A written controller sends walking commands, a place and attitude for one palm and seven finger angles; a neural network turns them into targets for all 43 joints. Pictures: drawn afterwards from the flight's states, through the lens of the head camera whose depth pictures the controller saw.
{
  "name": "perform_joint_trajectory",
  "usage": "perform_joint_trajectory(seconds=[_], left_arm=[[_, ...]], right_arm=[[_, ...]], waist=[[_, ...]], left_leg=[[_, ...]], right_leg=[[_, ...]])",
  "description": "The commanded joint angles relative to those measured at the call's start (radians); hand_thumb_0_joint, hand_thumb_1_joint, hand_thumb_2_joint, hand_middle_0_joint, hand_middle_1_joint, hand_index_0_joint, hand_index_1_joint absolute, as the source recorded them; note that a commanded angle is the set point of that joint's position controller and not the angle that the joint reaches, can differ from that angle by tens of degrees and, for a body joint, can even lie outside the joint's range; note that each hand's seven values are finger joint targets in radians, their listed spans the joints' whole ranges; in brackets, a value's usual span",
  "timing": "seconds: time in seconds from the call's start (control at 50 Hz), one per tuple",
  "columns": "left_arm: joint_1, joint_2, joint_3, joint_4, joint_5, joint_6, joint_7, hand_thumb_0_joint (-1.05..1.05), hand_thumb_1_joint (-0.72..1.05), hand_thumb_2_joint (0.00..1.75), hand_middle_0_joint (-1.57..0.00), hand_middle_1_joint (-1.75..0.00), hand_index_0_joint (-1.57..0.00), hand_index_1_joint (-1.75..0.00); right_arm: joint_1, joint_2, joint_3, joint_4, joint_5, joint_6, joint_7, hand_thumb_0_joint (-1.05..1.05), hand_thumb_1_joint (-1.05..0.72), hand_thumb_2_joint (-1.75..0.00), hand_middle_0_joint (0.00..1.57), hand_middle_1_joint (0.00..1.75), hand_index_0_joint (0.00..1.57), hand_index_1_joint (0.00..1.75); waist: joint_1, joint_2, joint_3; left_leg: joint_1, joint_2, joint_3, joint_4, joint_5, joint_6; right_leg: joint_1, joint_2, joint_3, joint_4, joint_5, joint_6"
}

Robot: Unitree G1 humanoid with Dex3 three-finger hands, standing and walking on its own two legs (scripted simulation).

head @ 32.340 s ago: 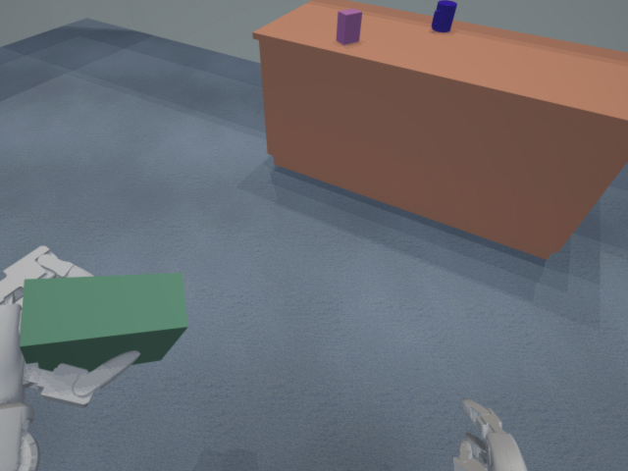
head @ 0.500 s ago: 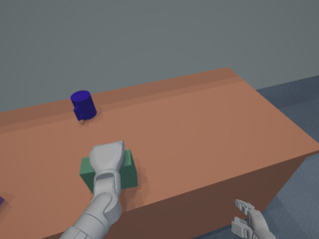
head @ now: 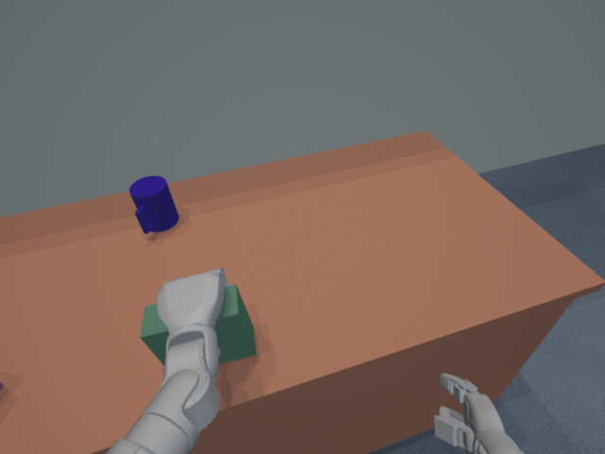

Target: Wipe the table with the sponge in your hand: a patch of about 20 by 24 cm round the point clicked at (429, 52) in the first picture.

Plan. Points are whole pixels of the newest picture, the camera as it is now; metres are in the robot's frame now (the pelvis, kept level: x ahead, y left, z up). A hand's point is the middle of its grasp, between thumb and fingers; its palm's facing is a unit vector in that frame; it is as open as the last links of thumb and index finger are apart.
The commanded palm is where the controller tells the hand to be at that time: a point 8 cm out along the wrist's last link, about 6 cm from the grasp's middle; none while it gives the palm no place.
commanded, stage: slide back across to the middle lane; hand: left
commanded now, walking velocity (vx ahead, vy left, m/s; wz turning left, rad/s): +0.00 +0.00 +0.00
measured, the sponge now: (207, 338) +0.29 +0.20 -0.03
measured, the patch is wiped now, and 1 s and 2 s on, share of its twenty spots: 1.00 1.00 1.00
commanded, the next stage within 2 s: wipe forward along the middle lane in 0.46 s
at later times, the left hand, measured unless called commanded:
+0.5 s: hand (163, 335) +0.26 +0.24 +0.02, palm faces +0.00 -0.12 -0.99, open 9.5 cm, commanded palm +0.22 +0.24 +0.06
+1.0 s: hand (155, 319) +0.29 +0.27 +0.01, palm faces -0.07 -0.05 -1.00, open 9.5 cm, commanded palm +0.26 +0.27 +0.04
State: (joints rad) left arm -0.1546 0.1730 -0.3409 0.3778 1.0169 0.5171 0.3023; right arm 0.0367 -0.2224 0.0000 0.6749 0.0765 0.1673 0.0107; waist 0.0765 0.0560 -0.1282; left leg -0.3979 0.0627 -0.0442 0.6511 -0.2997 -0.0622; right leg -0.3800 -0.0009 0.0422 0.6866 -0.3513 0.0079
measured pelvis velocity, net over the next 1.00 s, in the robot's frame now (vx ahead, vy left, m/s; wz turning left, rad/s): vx -0.01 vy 0.00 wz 0.01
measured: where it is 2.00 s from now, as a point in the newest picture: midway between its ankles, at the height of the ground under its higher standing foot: outside the picture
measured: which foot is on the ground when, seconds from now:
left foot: down 0.00-1.00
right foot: down 0.00-1.00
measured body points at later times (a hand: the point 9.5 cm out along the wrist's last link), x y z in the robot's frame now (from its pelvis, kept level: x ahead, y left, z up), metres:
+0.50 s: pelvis +0.01 +0.01 +0.01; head -0.01 -0.01 +0.45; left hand +0.26 +0.24 +0.07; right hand +0.25 -0.20 -0.07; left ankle +0.02 +0.17 -0.72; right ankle +0.00 -0.13 -0.72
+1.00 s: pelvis -0.01 +0.00 +0.00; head +0.00 -0.02 +0.45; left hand +0.29 +0.27 +0.07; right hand +0.20 -0.22 -0.10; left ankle +0.02 +0.17 -0.72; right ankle +0.00 -0.13 -0.72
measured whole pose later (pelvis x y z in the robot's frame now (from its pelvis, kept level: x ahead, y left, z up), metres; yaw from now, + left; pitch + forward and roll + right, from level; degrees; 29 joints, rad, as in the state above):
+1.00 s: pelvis -0.01 +0.00 +0.00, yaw +1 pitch +5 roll +0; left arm -0.21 0.30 -0.16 0.47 1.04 0.37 0.22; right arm 0.08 -0.24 0.01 0.71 0.06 0.08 -0.06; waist 0.07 0.05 -0.11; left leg -0.46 0.06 -0.06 0.66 -0.28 -0.06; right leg -0.43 0.00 0.03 0.68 -0.33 0.01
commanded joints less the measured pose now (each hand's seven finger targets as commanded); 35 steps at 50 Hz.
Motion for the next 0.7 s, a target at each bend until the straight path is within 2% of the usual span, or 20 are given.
perform_joint_trajectory(seconds=[0.0, 0.02, 0.04, 0.06, 0.14, 0.16, 0.22, 0.24, 0.26, 0.32, 0.34, 0.4, 0.44, 0.46, 0.5, 0.54, 0.56, 0.62, 0.64, 0.68], left_arm=[[-0.033, 0.137, 0.107, -0.099, -0.019, 0.037, -0.027, 0.0, 0.1, 1.3, -1.2, -1.6, -1.2, -1.6], [-0.019, 0.143, 0.106, -0.101, -0.015, 0.04, -0.034, 0.0, 0.1, 1.3, -1.2, -1.6, -1.2, -1.6], [-0.019, 0.201, 0.163, -0.113, -0.009, 0.037, -0.037, 0.0, 0.1, 1.3, -1.2, -1.6, -1.2, -1.6], [0.006, 0.175, 0.134, -0.133, -0.009, 0.037, -0.044, 0.0, 0.1, 1.3, -1.2, -1.6, -1.2, -1.6], [0.069, 0.246, 0.206, -0.186, -0.008, 0.014, -0.058, 0.0, 0.1, 1.3, -1.2, -1.6, -1.2, -1.6], [0.084, 0.192, 0.153, -0.203, -0.009, 0.011, -0.066, 0.0, 0.1, 1.3, -1.2, -1.6, -1.2, -1.6], [0.087, 0.174, 0.126, -0.232, -0.01, -0.012, -0.083, 0.0, 0.1, 1.3, -1.2, -1.6, -1.2, -1.6], [0.087, 0.226, 0.185, -0.233, -0.01, -0.022, -0.082, 0.0, 0.1, 1.3, -1.2, -1.6, -1.2, -1.6], [0.094, 0.187, 0.145, -0.253, -0.014, -0.028, -0.087, 0.0, 0.1, 1.3, -1.2, -1.6, -1.2, -1.6], [0.11, 0.221, 0.186, -0.242, -0.009, -0.057, -0.085, 0.0, 0.1, 1.3, -1.2, -1.6, -1.2, -1.6], [0.124, 0.246, 0.219, -0.253, -0.006, -0.064, -0.08, 0.0, 0.1, 1.3, -1.2, -1.6, -1.2, -1.6], [0.14, 0.217, 0.191, -0.264, 0.012, -0.078, -0.073, 0.0, 0.1, 1.3, -1.2, -1.6, -1.2, -1.6], [0.184, 0.274, 0.253, -0.269, 0.016, -0.083, -0.06, 0.0, 0.1, 1.3, -1.2, -1.6, -1.2, -1.6], [0.167, 0.224, 0.2, -0.276, 0.022, -0.078, -0.062, 0.0, 0.1, 1.3, -1.2, -1.6, -1.2, -1.6], [0.155, 0.213, 0.189, -0.282, 0.019, -0.073, -0.059, 0.0, 0.1, 1.3, -1.2, -1.6, -1.2, -1.6], [0.134, 0.262, 0.241, -0.272, 0.017, -0.064, -0.051, 0.0, 0.1, 1.3, -1.2, -1.6, -1.2, -1.6], [0.117, 0.219, 0.196, -0.278, 0.016, -0.057, -0.053, 0.0, 0.1, 1.3, -1.2, -1.6, -1.2, -1.6], [0.06, 0.22, 0.192, -0.208, 0.022, -0.051, -0.052, 0.0, 0.1, 1.3, -1.2, -1.6, -1.2, -1.6], [0.05, 0.264, 0.239, -0.19, 0.022, -0.049, -0.049, 0.0, 0.1, 1.3, -1.2, -1.6, -1.2, -1.6], [-0.047, 0.233, 0.195, -0.162, 0.034, -0.047, -0.054, 0.0, 0.1, 1.3, -1.2, -1.6, -1.2, -1.6]], right_arm=[[-0.235, -0.111, -0.03, -0.188, 0.005, -0.058, -0.013, 0.0, -0.9, -0.9, 0.2, 0.3, 0.2, 0.3], [-0.236, -0.112, -0.027, -0.189, 0.006, -0.062, -0.014, 0.0, -0.9, -0.9, 0.2, 0.3, 0.2, 0.3], [-0.234, -0.122, -0.03, -0.181, 0.003, -0.065, -0.015, 0.0, -0.9, -0.9, 0.2, 0.3, 0.2, 0.3], [-0.236, -0.112, -0.026, -0.195, 0.006, -0.069, -0.016, 0.0, -0.9, -0.9, 0.2, 0.3, 0.2, 0.3], [-0.237, -0.122, -0.031, -0.191, 0.001, -0.089, -0.021, 0.0, -0.9, -0.9, 0.2, 0.3, 0.2, 0.3], [-0.233, -0.111, -0.027, -0.201, 0.003, -0.091, -0.019, 0.0, -0.9, -0.9, 0.2, 0.3, 0.2, 0.3], [-0.232, -0.113, -0.032, -0.199, 0.0, -0.104, -0.016, 0.0, -0.9, -0.9, 0.2, 0.3, 0.2, 0.3], [-0.222, -0.123, -0.037, -0.188, -0.004, -0.107, -0.019, 0.0, -0.9, -0.9, 0.2, 0.3, 0.2, 0.3], [-0.221, -0.117, -0.035, -0.2, -0.004, -0.11, -0.022, 0.0, -0.9, -0.9, 0.2, 0.3, 0.2, 0.3], [-0.211, -0.12, -0.037, -0.184, -0.009, -0.12, -0.027, 0.0, -0.9, -0.9, 0.2, 0.3, 0.2, 0.3], [-0.208, -0.126, -0.04, -0.18, -0.012, -0.123, -0.027, 0.0, -0.9, -0.9, 0.2, 0.3, 0.2, 0.3], [-0.204, -0.117, -0.039, -0.186, -0.014, -0.13, -0.026, 0.0, -0.9, -0.9, 0.2, 0.3, 0.2, 0.3], [-0.203, -0.124, -0.042, -0.182, -0.017, -0.133, -0.026, 0.0, -0.9, -0.9, 0.2, 0.3, 0.2, 0.3], [-0.201, -0.115, -0.039, -0.192, -0.015, -0.132, -0.026, 0.0, -0.9, -0.9, 0.2, 0.3, 0.2, 0.3], [-0.204, -0.115, -0.041, -0.191, -0.017, -0.134, -0.025, 0.0, -0.9, -0.9, 0.2, 0.3, 0.2, 0.3], [-0.206, -0.127, -0.045, -0.174, -0.018, -0.134, -0.031, 0.0, -0.9, -0.9, 0.2, 0.3, 0.2, 0.3], [-0.201, -0.12, -0.041, -0.187, -0.014, -0.13, -0.032, 0.0, -0.9, -0.9, 0.2, 0.3, 0.2, 0.3], [-0.2, -0.122, -0.038, -0.164, -0.015, -0.132, -0.041, 0.0, -0.9, -0.9, 0.2, 0.3, 0.2, 0.3], [-0.196, -0.131, -0.038, -0.156, -0.016, -0.131, -0.046, 0.0, -0.9, -0.9, 0.2, 0.3, 0.2, 0.3], [-0.19, -0.123, -0.034, -0.154, -0.012, -0.127, -0.052, 0.0, -0.9, -0.9, 0.2, 0.3, 0.2, 0.3]], waist=[[0.033, -0.158, -0.079], [0.032, -0.161, -0.065], [0.041, -0.147, -0.073], [0.039, -0.135, -0.071], [0.052, -0.122, -0.083], [0.043, -0.11, -0.083], [0.032, -0.128, -0.052], [0.036, -0.132, -0.061], [0.03, -0.124, -0.07], [0.031, -0.142, -0.054], [0.043, -0.111, -0.068], [0.039, -0.114, -0.081], [0.056, -0.091, -0.082], [0.044, -0.083, -0.084], [0.04, -0.099, -0.073], [0.045, -0.106, -0.079], [0.037, -0.081, -0.083], [0.026, -0.117, -0.052], [0.032, -0.115, -0.045], [0.014, -0.109, -0.051]], left_leg=[[0.096, -0.095, 0.068, -0.073, 0.135, 0.074], [0.101, -0.095, 0.067, -0.078, 0.134, 0.074], [0.107, -0.095, 0.06, -0.082, 0.137, 0.072], [0.108, -0.097, 0.066, -0.084, 0.14, 0.076], [0.14, -0.098, 0.057, -0.088, 0.185, 0.074], [0.138, -0.098, 0.063, -0.09, 0.189, 0.076], [0.149, -0.096, 0.059, -0.09, 0.182, 0.08], [0.157, -0.094, 0.05, -0.091, 0.188, 0.078], [0.154, -0.095, 0.059, -0.091, 0.184, 0.082], [0.153, -0.093, 0.054, -0.087, 0.201, 0.078], [0.159, -0.092, 0.048, -0.093, 0.204, 0.075], [0.155, -0.092, 0.052, -0.087, 0.218, 0.074], [0.155, -0.092, 0.045, -0.092, 0.22, 0.069], [0.149, -0.092, 0.052, -0.09, 0.219, 0.073], [0.148, -0.088, 0.049, -0.09, 0.221, 0.073], [0.156, -0.085, 0.043, -0.094, 0.208, 0.07], [0.145, -0.087, 0.05, -0.096, 0.195, 0.075], [0.134, -0.088, 0.05, -0.095, 0.163, 0.073], [0.131, -0.087, 0.042, -0.104, 0.143, 0.071], [0.12, -0.087, 0.046, -0.103, 0.116, 0.074]], right_leg=[[0.062, 0.034, -0.029, -0.183, 0.208, -0.064], [0.059, 0.033, -0.025, -0.193, 0.198, -0.063], [0.068, 0.037, -0.008, -0.196, 0.203, -0.069], [0.077, 0.033, -0.022, -0.189, 0.209, -0.064], [0.102, 0.036, -0.006, -0.192, 0.273, -0.07], [0.103, 0.034, -0.026, -0.182, 0.28, -0.065], [0.077, 0.036, -0.018, -0.201, 0.261, -0.065], [0.08, 0.042, -0.004, -0.204, 0.266, -0.071], [0.085, 0.036, -0.023, -0.196, 0.274, -0.065], [0.071, 0.039, -0.02, -0.191, 0.302, -0.065], [0.075, 0.042, -0.012, -0.191, 0.3, -0.072], [0.072, 0.043, -0.029, -0.172, 0.314, -0.07], [0.077, 0.047, -0.016, -0.174, 0.304, -0.077], [0.074, 0.045, -0.041, -0.164, 0.301, -0.073], [0.065, 0.045, -0.044, -0.165, 0.304, -0.071], [0.059, 0.048, -0.025, -0.18, 0.274, -0.074], [0.058, 0.045, -0.052, -0.168, 0.26, -0.07], [0.023, 0.045, -0.045, -0.182, 0.216, -0.066], [0.016, 0.049, -0.031, -0.193, 0.181, -0.071], [-0.005, 0.046, -0.057, -0.18, 0.146, -0.067]])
